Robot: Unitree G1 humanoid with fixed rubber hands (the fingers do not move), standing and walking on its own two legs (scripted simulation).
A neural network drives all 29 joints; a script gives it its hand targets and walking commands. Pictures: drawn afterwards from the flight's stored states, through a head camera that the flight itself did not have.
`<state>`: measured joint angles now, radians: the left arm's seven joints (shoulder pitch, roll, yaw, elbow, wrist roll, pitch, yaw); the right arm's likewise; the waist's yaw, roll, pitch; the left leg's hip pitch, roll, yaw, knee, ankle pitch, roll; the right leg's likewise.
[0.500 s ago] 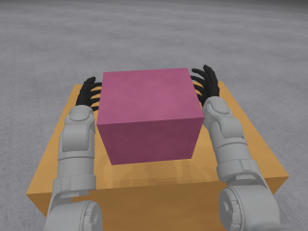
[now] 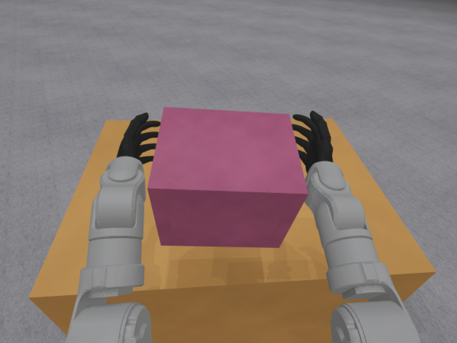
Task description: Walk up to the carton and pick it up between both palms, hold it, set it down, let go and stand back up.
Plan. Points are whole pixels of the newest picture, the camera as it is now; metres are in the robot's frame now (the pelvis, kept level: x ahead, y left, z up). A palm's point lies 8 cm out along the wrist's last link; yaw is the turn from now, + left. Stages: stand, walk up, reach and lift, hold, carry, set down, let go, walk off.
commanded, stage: hold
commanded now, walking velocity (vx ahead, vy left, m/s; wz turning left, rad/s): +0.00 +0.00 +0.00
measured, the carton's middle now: (224, 180) +0.37 +0.00 +0.13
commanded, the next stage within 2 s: none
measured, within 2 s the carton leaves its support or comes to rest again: neither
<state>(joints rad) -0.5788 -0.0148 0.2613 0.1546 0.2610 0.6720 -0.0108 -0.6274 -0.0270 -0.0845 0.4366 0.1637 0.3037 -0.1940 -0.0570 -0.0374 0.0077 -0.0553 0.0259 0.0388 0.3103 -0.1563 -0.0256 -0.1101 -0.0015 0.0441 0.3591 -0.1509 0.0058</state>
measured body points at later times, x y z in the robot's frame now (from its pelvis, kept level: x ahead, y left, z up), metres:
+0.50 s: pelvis -0.02 +0.00 +0.00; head -0.07 +0.00 +0.45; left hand +0.35 +0.16 +0.18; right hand +0.37 -0.15 +0.20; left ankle +0.01 +0.13 -0.75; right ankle +0.03 -0.12 -0.75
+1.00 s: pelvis -0.01 +0.00 +0.00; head -0.05 +0.00 +0.45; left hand +0.36 +0.16 +0.18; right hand +0.37 -0.15 +0.18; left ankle +0.01 +0.13 -0.75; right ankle +0.03 -0.12 -0.75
